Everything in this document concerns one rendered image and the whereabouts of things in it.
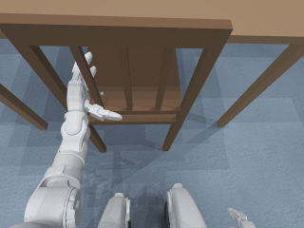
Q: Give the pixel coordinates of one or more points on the robot left thigh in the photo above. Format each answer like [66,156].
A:
[116,214]

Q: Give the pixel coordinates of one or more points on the left robot upper arm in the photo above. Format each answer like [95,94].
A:
[53,207]

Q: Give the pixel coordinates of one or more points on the right robot hand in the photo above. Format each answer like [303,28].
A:
[239,218]

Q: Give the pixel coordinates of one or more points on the left robot forearm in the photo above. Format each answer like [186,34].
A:
[70,160]

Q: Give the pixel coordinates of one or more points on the robot right thigh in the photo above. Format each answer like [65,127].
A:
[181,204]

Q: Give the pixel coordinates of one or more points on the table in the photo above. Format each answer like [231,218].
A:
[272,22]

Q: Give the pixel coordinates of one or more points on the robot thigh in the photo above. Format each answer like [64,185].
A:
[116,214]
[181,204]

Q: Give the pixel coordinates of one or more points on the chair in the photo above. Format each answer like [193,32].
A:
[135,59]

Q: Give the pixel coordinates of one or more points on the left robot hand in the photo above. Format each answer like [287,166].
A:
[77,92]

